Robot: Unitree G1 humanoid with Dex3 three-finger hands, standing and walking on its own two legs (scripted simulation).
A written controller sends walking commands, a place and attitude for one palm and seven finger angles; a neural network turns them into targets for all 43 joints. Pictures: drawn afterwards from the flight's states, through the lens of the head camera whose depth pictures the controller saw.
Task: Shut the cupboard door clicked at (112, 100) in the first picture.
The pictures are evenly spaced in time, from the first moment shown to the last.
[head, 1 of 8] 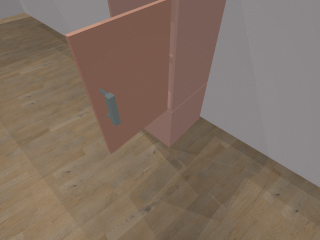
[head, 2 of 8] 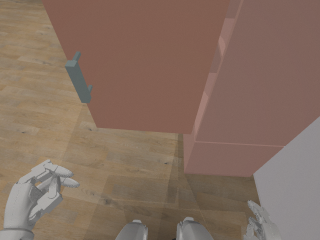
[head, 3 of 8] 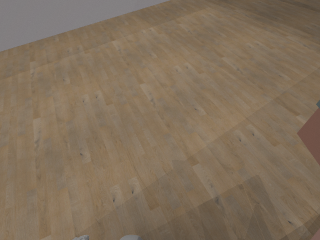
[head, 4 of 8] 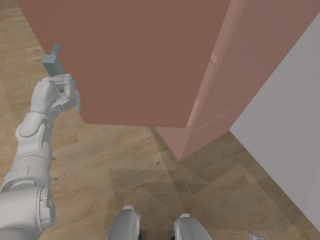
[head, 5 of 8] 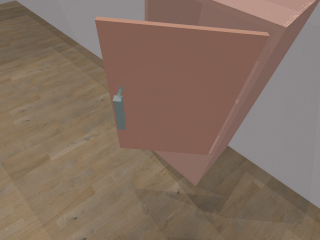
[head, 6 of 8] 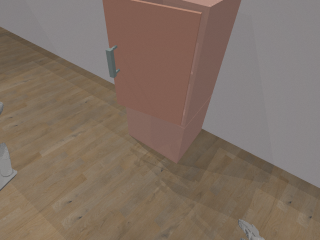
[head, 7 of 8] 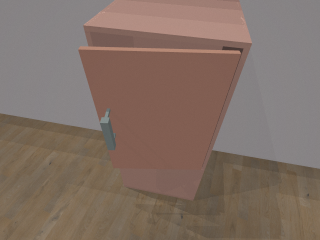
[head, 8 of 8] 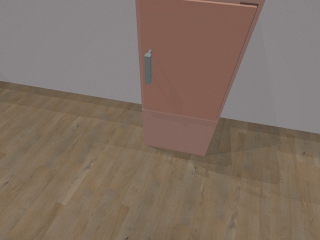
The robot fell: no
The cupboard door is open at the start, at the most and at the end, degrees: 89 89 0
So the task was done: yes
